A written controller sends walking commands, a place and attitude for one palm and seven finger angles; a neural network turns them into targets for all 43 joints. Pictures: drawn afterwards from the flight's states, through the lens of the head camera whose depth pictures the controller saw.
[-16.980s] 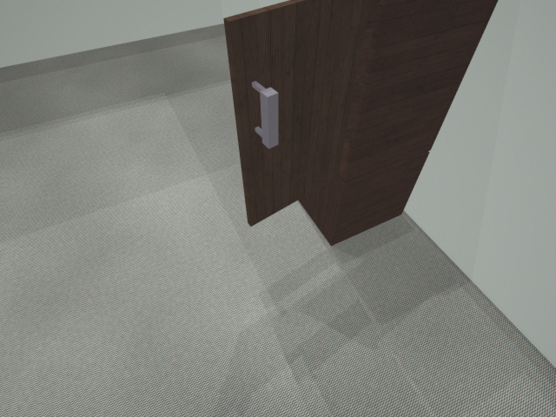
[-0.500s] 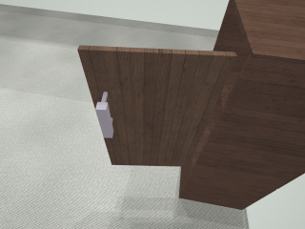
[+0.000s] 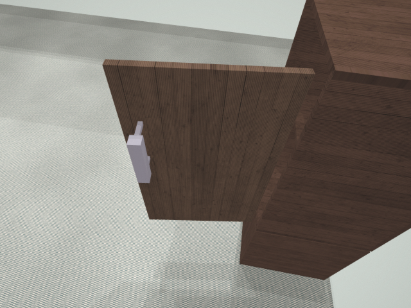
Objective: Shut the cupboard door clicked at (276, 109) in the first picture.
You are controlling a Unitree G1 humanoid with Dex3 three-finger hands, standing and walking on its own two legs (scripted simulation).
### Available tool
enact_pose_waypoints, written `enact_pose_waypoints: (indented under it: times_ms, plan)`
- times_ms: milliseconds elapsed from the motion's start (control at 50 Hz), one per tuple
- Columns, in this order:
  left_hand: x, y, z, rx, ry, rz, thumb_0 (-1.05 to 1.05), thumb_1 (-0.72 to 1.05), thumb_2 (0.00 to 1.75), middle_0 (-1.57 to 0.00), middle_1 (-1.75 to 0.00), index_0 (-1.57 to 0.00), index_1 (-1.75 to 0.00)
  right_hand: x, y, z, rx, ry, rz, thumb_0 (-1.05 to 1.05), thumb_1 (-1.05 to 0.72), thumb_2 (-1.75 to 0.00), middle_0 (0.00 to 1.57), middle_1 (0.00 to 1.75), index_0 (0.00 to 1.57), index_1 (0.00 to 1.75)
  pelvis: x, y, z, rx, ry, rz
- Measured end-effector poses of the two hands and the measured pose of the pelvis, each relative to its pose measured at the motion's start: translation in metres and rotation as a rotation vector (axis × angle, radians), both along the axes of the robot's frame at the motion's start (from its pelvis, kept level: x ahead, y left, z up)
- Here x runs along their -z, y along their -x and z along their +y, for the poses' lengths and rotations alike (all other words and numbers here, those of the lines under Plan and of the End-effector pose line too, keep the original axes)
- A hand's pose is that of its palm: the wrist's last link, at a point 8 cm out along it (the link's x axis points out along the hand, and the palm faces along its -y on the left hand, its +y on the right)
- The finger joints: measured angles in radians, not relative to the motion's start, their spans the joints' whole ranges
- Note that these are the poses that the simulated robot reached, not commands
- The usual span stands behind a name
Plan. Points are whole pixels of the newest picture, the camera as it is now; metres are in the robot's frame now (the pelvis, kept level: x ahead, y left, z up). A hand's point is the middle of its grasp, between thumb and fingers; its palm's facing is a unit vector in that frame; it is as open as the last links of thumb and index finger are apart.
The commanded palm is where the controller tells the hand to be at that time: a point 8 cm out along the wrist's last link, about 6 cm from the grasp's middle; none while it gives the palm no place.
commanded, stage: look again from close up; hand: left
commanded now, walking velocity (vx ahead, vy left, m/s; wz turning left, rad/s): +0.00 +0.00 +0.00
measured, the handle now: (142, 152) +0.41 +0.17 +0.05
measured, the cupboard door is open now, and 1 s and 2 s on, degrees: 99 99 99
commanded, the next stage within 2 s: raise the hand and make a fist in 0.16 s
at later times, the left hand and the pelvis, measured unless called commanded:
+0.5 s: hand (126, 253) +0.21 +0.16 +0.02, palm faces +0.18 -0.98 -0.07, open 7.0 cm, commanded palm +0.10 +0.22 -0.05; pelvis -0.03 -0.02 -0.03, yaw +3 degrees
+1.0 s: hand (132, 274) +0.18 +0.15 -0.02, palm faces -0.10 -1.00 +0.00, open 4.6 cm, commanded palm +0.13 +0.23 -0.01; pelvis -0.04 -0.02 -0.08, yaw +2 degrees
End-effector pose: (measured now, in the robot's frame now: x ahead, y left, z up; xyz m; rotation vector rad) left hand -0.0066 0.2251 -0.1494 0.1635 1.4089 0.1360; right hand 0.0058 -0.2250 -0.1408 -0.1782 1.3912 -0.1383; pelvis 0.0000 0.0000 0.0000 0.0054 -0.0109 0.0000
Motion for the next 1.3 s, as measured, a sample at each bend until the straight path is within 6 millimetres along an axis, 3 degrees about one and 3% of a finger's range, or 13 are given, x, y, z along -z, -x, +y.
enact_pose_waypoints:
  times_ms: [280,320,440,500,560,680,720,760,880,1000,1060,1180,1300]
  plan:
    - [0.000,0.007,-0.006,-0.005,0.002,-0.001,0.01,0.90,0.90,-0.20,-0.30,-0.20,-0.30,0.000,0.003,-0.001,0.004,0.002,-0.007,0.01,-0.92,-0.90,0.20,0.30,0.20,0.29,0.000,0.003,-0.001,-0.003,0.004,0.002]
    - [-0.017,-0.024,0.004,-0.079,-0.027,-0.189,0.01,0.90,0.90,-0.20,-0.30,-0.20,-0.30,-0.005,-0.005,-0.006,0.004,0.036,-0.126,0.01,-0.92,-0.90,0.20,0.30,0.21,0.29,0.003,0.009,-0.003,-0.008,0.005,-0.005]
    - [-0.139,-0.151,-0.003,-0.032,-0.092,-1.029,0.02,0.91,0.90,-0.23,-0.33,-0.23,-0.34,-0.015,-0.050,-0.026,-0.045,0.021,-0.533,0.01,-0.91,-0.90,0.20,0.30,0.20,0.29,0.016,0.022,-0.011,-0.052,-0.034,0.011]
    - [-0.173,-0.182,-0.018,0.023,-0.015,-1.322,0.01,0.91,0.90,-0.27,-0.37,-0.26,-0.38,-0.017,-0.077,-0.038,-0.072,0.016,-0.669,0.01,-0.91,-0.90,0.20,0.30,0.21,0.29,0.028,0.032,-0.016,-0.045,-0.022,0.065]
    - [-0.167,-0.179,-0.030,0.103,0.109,-1.489,0.01,0.91,0.90,-0.31,-0.42,-0.31,-0.43,-0.024,-0.101,-0.049,-0.096,0.031,-0.769,0.01,-0.91,-0.90,0.20,0.30,0.21,0.30,0.045,0.042,-0.027,-0.020,-0.031,0.124]
    - [-0.084,-0.115,-0.016,0.043,0.145,-1.239,0.01,0.90,0.90,-0.42,-0.53,-0.41,-0.54,-0.036,-0.143,-0.065,-0.196,0.091,-0.873,0.01,-0.91,-0.90,0.20,0.30,0.20,0.30,0.075,0.052,-0.041,-0.027,-0.019,0.179]
    - [-0.076,-0.093,-0.004,-0.009,0.077,-1.193,0.01,0.90,0.90,-0.45,-0.57,-0.45,-0.58,-0.034,-0.155,-0.065,-0.229,0.103,-0.897,0.01,-0.91,-0.90,0.20,0.30,0.20,0.29,0.081,0.052,-0.041,-0.037,-0.003,0.196]
    - [-0.089,-0.084,0.005,-0.024,-0.002,-1.249,0.02,0.90,0.90,-0.49,-0.61,-0.48,-0.61,-0.029,-0.165,-0.059,-0.258,0.104,-0.911,0.01,-0.91,-0.90,0.20,0.30,0.20,0.29,0.087,0.050,-0.041,-0.048,0.012,0.209]
    - [-0.151,-0.121,-0.006,0.133,0.018,-1.590,0.03,0.90,0.90,-0.59,-0.73,-0.59,-0.73,-0.002,-0.175,-0.025,-0.275,0.027,-0.894,0.01,-0.91,-0.90,0.20,0.30,0.20,0.29,0.094,0.046,-0.033,-0.064,0.049,0.221]
    - [-0.127,-0.174,-0.020,0.209,0.232,-1.291,0.02,0.90,0.90,-0.70,-0.85,-0.70,-0.85,0.009,-0.147,-0.002,-0.139,-0.041,-0.775,0.02,-0.90,-0.90,0.20,0.30,0.21,0.30,0.079,0.036,-0.023,-0.035,0.028,0.228]
    - [-0.130,-0.175,-0.004,0.117,0.183,-1.220,0.02,0.90,0.90,-0.76,-0.91,-0.76,-0.91,0.004,-0.132,0.001,-0.092,-0.031,-0.721,0.02,-0.90,-0.90,0.20,0.30,0.21,0.30,0.069,0.027,-0.017,-0.018,0.022,0.221]
    - [-0.170,-0.159,0.027,0.048,0.009,-1.417,0.02,0.90,0.90,-0.87,-1.03,-0.86,-1.03,0.002,-0.121,-0.002,-0.140,0.009,-0.663,0.02,-0.90,-0.90,0.20,0.30,0.21,0.30,0.065,0.019,-0.003,-0.025,0.033,0.225]
    - [-0.152,-0.162,0.015,0.132,0.146,-1.381,0.02,0.90,0.90,-0.97,-1.15,-0.97,-1.15,0.001,-0.133,-0.002,-0.174,0.047,-0.687,0.02,-0.90,-0.90,0.20,0.30,0.21,0.30,0.071,0.026,0.009,-0.036,0.051,0.223]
